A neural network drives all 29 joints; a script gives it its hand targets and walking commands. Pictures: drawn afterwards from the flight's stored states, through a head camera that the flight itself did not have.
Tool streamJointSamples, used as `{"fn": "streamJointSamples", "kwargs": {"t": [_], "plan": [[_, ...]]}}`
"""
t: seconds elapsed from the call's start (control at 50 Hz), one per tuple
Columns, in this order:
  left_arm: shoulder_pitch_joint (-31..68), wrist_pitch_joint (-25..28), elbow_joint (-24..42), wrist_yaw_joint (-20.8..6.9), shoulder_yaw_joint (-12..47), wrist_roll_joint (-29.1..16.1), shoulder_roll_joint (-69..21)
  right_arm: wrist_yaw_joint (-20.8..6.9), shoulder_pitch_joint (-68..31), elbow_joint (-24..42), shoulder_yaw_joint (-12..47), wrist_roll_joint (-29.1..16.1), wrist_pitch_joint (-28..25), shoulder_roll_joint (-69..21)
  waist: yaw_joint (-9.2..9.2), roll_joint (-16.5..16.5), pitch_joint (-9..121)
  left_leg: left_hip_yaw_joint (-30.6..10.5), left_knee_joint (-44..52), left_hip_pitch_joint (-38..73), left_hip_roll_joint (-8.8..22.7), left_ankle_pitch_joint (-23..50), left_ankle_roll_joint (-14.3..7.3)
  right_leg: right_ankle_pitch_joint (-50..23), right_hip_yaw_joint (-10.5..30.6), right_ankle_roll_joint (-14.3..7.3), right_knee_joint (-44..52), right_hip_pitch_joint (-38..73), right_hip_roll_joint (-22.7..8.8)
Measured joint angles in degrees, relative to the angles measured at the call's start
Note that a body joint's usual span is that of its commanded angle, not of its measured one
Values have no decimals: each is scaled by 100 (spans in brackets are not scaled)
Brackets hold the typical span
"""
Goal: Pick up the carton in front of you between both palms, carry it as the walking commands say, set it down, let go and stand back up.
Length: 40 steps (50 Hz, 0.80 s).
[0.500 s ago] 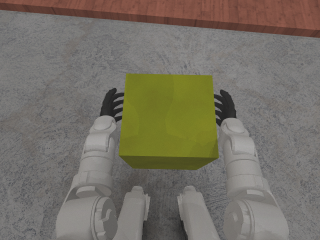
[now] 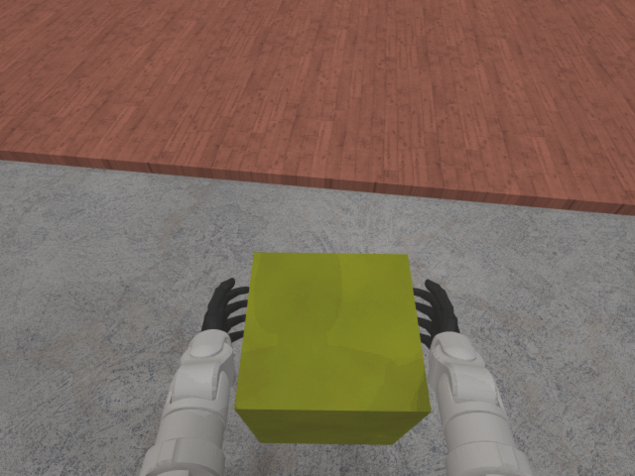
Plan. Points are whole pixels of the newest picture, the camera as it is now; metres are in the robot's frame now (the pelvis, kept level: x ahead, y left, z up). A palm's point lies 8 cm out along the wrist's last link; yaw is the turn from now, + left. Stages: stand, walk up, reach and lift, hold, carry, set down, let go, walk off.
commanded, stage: reach and lift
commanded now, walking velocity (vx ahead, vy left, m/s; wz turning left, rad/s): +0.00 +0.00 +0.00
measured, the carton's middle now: (328, 356) +0.32 +0.00 -0.09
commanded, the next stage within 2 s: hold in 1.28 s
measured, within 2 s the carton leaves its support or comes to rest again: neither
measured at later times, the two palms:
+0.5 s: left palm (196, 329) +0.29 +0.15 +0.06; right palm (467, 330) +0.29 -0.15 +0.06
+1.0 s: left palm (195, 316) +0.30 +0.15 +0.08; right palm (468, 318) +0.30 -0.15 +0.08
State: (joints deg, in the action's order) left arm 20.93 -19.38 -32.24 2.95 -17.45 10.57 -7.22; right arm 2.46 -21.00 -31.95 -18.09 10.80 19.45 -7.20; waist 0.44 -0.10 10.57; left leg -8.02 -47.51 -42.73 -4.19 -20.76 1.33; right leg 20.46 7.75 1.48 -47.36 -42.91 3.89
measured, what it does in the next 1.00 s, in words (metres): stands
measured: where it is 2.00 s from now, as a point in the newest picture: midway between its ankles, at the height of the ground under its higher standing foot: outside the picture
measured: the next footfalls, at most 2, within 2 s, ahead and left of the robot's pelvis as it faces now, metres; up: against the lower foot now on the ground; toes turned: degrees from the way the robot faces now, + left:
none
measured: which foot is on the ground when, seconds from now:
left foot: down 0.00-1.00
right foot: down 0.00-1.00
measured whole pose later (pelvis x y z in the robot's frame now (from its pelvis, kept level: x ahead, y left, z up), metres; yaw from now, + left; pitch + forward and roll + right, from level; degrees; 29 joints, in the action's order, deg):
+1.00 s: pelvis +0.01 +0.00 +0.05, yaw +0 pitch -4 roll +0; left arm 15.6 -37.5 -18.3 -0.4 -14.4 16.1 -8.8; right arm -0.2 -15.8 -18.3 -14.5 15.9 37.4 -8.9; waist 0.1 0.0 0.3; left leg -8.1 -22.7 -6.5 -2.2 -12.1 0.7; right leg 11.8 7.9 0.7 -22.6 -6.8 2.2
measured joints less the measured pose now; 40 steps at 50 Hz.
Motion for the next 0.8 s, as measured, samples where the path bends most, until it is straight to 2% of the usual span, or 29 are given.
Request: {"fn": "streamJointSamples", "kwargs": {"t": [0.24,0.34,0.46,0.8], "plan": [[-739,-908,861,-92,288,105,-116,-47,745,860,342,87,908,-119,-27,4,-362,-53,1717,2432,124,549,-42,-542,41,-58,1703,2427,-106],[-679,-1334,970,-184,287,318,-125,-139,669,945,340,294,1325,-130,-34,8,-551,-53,2066,3056,151,692,-48,-681,47,-68,2041,3045,-128],[-406,-1537,860,-309,56,576,-187,-245,394,832,117,539,1529,-197,-30,8,-827,-44,2058,3227,156,737,-43,-730,38,-67,2038,3219,-127],[-293,-1628,1102,-365,29,602,-211,-292,293,1088,90,571,1619,-231,-36,13,-1036,-18,2245,3376,176,835,-45,-830,23,-63,2228,3368,-149]]}}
